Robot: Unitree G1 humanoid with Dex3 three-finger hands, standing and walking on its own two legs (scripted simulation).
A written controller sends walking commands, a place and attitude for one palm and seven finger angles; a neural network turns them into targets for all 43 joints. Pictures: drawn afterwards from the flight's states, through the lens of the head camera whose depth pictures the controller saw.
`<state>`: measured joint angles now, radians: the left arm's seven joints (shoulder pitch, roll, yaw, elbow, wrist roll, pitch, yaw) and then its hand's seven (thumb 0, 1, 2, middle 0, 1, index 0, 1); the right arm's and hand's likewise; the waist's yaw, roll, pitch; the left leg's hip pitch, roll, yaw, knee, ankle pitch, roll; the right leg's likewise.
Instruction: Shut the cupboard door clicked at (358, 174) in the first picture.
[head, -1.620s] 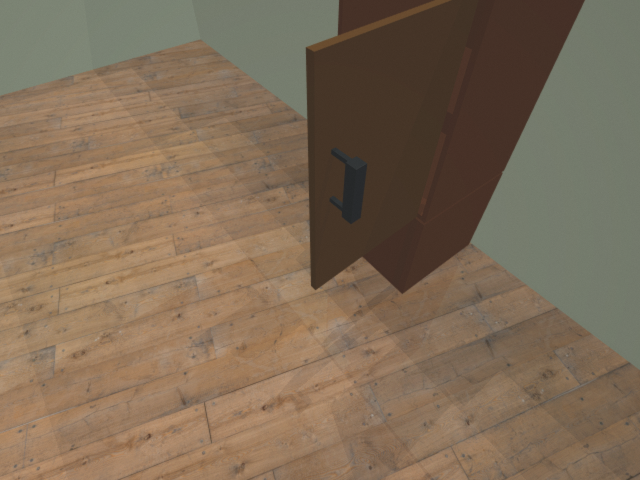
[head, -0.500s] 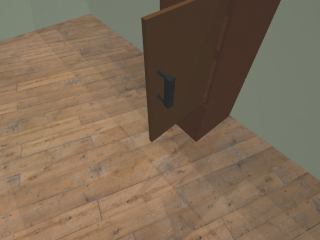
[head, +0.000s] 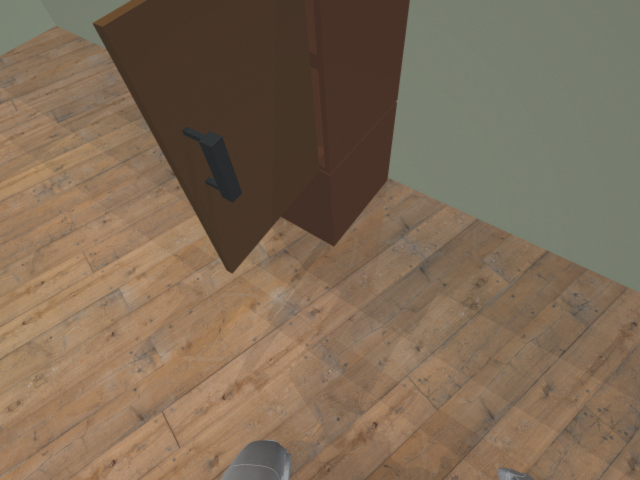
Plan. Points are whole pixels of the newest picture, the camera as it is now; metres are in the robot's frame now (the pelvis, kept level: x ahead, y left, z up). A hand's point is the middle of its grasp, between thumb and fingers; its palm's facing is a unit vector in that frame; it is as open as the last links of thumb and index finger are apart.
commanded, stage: walk around to get in front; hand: left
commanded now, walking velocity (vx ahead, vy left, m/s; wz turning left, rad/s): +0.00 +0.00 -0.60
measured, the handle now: (211, 164) +0.57 +0.24 +0.00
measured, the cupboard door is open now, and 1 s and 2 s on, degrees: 93 93 93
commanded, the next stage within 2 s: none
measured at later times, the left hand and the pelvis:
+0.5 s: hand (170, 457) +0.15 +0.25 -0.18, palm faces -0.22 -0.95 -0.23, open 7.4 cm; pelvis +0.03 +0.05 +0.00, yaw -17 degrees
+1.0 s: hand (270, 405) +0.22 +0.11 -0.16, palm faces -0.59 -0.78 -0.23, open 7.4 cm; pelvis +0.03 +0.02 +0.00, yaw -36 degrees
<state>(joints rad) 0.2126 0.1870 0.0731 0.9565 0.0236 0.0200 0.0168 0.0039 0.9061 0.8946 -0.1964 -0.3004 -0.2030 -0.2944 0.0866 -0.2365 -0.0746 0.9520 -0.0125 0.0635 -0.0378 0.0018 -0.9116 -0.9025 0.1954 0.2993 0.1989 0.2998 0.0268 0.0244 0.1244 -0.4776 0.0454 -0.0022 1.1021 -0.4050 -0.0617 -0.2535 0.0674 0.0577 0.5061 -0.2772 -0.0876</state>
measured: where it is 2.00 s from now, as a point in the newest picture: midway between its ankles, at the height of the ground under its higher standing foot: outside the picture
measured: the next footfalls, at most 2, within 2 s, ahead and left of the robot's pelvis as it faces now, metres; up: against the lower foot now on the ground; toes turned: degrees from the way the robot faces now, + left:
left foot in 0.36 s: +0.09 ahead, +0.16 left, +0.00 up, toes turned -14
right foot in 0.72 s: +0.01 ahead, -0.10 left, +0.00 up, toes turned -31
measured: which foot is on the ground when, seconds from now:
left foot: up 0.00-0.34, down 0.36-0.72, up 0.74-1.00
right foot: down 0.00-0.36, up 0.38-0.70, down 0.72-1.00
